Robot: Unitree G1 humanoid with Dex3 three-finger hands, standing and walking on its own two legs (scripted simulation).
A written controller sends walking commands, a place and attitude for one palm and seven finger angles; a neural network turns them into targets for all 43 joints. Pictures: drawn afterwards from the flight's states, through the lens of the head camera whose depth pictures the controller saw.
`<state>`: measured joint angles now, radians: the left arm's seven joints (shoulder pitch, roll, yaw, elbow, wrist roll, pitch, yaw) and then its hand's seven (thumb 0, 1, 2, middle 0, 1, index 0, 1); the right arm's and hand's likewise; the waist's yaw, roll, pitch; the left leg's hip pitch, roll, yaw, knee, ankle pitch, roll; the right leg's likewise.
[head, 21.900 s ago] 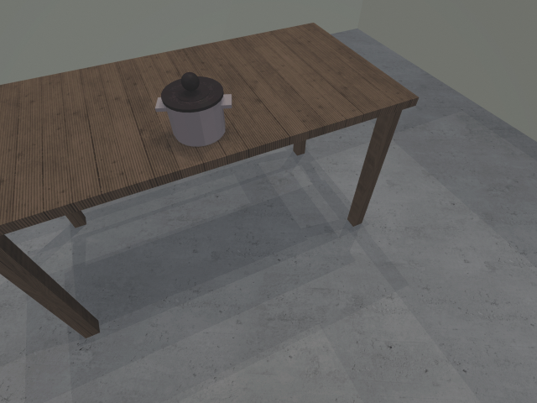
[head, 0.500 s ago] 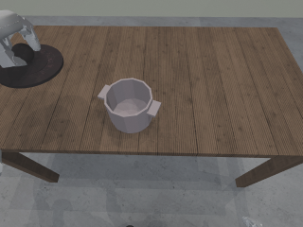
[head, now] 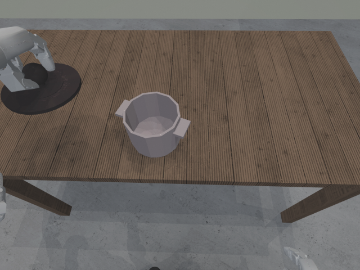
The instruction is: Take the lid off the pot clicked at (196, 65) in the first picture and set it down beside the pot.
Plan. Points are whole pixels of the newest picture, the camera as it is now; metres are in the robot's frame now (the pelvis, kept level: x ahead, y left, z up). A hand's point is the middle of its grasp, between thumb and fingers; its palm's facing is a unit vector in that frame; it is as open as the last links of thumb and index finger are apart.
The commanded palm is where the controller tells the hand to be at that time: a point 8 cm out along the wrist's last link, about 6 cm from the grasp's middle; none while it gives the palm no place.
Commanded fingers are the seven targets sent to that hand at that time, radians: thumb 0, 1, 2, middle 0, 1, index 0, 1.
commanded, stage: lower the lid onto the table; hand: left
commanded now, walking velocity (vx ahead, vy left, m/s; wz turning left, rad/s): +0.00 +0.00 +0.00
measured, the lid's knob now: (35, 74) +0.48 +0.31 +0.15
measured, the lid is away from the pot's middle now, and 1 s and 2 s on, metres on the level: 0.22 0.23 0.23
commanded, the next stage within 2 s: none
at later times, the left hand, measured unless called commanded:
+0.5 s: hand (26, 89) +0.44 +0.31 +0.15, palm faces -0.39 -0.10 -0.91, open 7.7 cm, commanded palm +0.44 +0.32 +0.22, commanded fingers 0.00 0.65 1.01 -0.96 -1.06 -0.83 -1.02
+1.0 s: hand (35, 101) +0.43 +0.31 +0.11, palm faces -0.44 -0.09 -0.89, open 7.7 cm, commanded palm +0.45 +0.32 +0.19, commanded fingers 0.00 0.65 1.01 -0.96 -1.06 -0.83 -1.02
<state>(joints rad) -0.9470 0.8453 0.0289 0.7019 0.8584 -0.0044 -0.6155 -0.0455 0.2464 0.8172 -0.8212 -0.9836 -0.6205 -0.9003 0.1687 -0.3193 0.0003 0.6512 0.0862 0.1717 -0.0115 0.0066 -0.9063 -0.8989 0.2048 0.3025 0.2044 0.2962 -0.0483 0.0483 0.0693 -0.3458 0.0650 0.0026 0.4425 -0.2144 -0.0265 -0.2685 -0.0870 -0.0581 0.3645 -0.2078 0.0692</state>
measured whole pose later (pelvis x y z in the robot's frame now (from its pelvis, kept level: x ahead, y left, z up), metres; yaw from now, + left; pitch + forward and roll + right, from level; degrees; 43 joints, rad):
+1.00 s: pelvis -0.01 +0.01 +0.00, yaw -1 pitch +7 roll -1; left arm -0.88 0.81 0.02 0.85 0.90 -0.13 -0.50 -0.05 0.25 0.82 -0.82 -0.99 -0.61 -0.90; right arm 0.21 -0.31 -0.01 0.69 0.08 0.17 -0.04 0.01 -0.91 -0.90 0.21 0.30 0.20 0.30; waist -0.06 0.03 0.06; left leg -0.38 0.07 0.02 0.48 -0.23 -0.02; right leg -0.30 -0.09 -0.04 0.37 -0.20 0.07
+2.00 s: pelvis +0.00 +0.01 -0.01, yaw -2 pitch +11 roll -2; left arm -0.86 0.82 0.06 0.99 0.95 -0.20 -0.40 -0.05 0.26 0.81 -0.82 -0.99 -0.61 -0.90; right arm 0.25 -0.30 -0.01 0.72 0.08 0.15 -0.08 0.00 -0.90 -0.90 0.21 0.30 0.21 0.30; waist -0.11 0.01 0.03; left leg -0.50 0.08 0.02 0.57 -0.27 -0.02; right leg -0.42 -0.07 -0.02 0.46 -0.23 0.07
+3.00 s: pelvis -0.02 +0.02 -0.03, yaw -3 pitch +17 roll -3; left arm -0.90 0.85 0.07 1.10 0.99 -0.22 -0.33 -0.04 0.25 0.81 -0.83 -1.00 -0.61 -0.91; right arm 0.29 -0.29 0.00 0.72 0.07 0.16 -0.09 0.00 -0.90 -0.90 0.21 0.30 0.21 0.30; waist -0.15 0.01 -0.01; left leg -0.72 0.09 0.01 0.75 -0.33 -0.01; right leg -0.64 -0.06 -0.01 0.63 -0.28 0.07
